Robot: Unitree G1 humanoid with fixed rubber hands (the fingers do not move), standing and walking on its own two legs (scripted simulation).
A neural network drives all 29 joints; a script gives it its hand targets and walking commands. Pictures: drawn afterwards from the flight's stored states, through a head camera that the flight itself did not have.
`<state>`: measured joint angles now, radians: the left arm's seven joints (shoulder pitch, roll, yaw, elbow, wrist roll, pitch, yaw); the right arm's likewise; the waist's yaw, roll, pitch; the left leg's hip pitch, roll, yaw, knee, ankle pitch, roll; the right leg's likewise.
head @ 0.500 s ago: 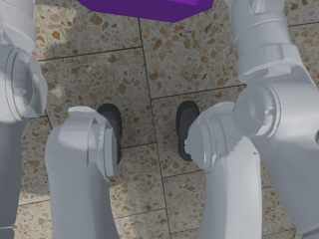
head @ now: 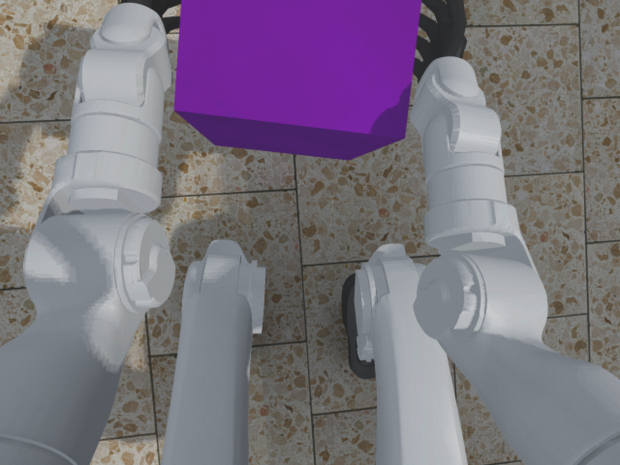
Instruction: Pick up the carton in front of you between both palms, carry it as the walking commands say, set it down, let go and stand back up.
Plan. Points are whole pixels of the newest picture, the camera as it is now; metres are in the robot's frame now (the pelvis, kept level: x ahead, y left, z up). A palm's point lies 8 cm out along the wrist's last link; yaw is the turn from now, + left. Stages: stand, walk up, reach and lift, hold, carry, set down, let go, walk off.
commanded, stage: reach and lift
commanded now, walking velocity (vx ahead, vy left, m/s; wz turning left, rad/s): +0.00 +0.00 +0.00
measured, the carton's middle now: (294, 59) +0.55 +0.04 -0.15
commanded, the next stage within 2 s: none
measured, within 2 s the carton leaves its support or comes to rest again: neither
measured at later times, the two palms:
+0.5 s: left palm out of the picture +0.50 +0.18 +0.06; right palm (540, 37) +0.49 -0.12 +0.06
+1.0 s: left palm out of the picture +0.44 +0.17 +0.22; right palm out of the picture +0.44 -0.13 +0.22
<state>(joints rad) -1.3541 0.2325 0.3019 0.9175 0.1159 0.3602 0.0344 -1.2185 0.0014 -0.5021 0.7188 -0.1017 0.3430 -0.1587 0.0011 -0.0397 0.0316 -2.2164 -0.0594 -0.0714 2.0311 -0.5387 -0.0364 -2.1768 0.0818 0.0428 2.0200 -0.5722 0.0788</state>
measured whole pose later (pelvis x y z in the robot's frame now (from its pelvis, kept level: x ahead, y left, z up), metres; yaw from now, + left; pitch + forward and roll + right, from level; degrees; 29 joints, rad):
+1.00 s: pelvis +0.05 +0.00 +0.24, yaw +2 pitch +28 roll -1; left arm -0.67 -0.08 0.40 0.60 0.26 0.40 0.01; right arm -0.62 0.14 -0.44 0.53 -0.24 0.39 -0.03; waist -0.01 -0.02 -0.21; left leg -1.27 -0.04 -0.06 1.18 -0.41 -0.02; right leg -1.25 0.04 0.07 1.19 -0.44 0.04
